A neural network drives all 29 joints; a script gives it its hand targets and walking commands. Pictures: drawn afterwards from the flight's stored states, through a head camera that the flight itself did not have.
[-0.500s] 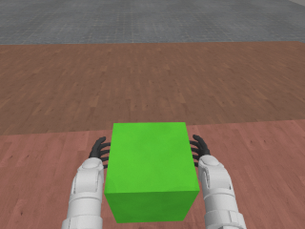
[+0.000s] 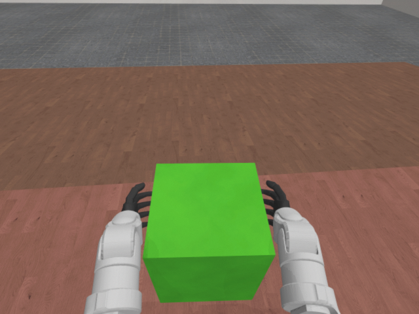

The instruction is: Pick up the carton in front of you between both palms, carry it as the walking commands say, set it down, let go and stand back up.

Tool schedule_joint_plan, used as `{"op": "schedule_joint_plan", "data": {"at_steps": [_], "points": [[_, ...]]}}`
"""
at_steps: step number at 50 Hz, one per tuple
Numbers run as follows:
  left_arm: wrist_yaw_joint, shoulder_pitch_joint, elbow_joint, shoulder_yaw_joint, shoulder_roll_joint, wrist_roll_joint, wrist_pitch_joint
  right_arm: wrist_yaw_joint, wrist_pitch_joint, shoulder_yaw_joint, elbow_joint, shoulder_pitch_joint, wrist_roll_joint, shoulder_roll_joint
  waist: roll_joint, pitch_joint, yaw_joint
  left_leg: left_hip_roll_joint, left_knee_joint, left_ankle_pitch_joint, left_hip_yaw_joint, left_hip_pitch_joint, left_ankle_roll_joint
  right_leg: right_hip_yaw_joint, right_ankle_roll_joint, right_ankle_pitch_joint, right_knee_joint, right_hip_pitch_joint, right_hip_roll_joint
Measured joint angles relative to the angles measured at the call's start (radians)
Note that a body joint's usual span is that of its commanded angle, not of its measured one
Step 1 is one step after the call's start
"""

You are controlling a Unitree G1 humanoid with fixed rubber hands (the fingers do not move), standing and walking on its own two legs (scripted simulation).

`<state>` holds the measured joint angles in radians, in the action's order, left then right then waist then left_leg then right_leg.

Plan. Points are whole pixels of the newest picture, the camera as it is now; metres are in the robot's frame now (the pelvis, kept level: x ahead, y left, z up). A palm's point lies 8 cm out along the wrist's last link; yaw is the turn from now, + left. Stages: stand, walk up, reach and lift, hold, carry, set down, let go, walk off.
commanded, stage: hold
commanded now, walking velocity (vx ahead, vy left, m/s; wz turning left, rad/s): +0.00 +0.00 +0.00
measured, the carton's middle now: (206, 234) +0.30 +0.00 -0.02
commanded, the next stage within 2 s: carry in 0.58 s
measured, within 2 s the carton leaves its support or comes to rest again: neither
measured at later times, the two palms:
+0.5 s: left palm (131, 217) +0.29 +0.15 +0.05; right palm (280, 213) +0.30 -0.15 +0.05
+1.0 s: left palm (138, 179) +0.38 +0.15 +0.07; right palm (273, 177) +0.38 -0.15 +0.07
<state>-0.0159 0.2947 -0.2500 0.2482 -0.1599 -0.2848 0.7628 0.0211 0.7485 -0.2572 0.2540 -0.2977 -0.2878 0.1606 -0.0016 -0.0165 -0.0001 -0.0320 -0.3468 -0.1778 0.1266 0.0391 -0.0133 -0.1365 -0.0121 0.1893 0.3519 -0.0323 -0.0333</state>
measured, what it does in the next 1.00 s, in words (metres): shifts its weight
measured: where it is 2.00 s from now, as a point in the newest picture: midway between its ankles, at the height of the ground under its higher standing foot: (202, 239)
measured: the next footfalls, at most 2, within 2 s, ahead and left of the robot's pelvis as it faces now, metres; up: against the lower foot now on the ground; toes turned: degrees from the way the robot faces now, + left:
right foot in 1.12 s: +0.25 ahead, -0.10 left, +0.00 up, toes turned -9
left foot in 1.52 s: +0.60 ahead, +0.10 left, +0.00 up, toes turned +11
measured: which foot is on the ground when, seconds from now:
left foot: down 0.00-1.00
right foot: down 0.00-0.98, up 1.00-1.00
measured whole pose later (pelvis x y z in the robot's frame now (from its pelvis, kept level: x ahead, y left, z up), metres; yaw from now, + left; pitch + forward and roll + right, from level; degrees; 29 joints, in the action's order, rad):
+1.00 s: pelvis +0.12 +0.00 -0.02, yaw -2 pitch +5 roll +1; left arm 0.10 0.08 0.33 0.11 -0.13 -0.09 1.09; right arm -0.10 1.08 -0.07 -0.28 -0.12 -0.09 0.13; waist -0.02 0.18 0.00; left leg 0.04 -0.54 -0.42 -0.10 0.21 -0.02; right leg 0.04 -0.02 0.44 0.82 -0.35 0.07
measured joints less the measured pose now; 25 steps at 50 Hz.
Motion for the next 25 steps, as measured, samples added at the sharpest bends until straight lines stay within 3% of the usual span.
{"op": "schedule_joint_plan", "data": {"at_steps": [25], "points": [[0.001,-0.022,0.025,-0.021,0.005,0.003,0.005,-0.003,0.005,0.022,-0.021,0.019,0.004,-0.005,-0.001,0.0,0.001,0.003,0.019,0.0,-0.003,-0.017,0.0,0.005,0.003,0.001,-0.016,0.015,0.001]]}}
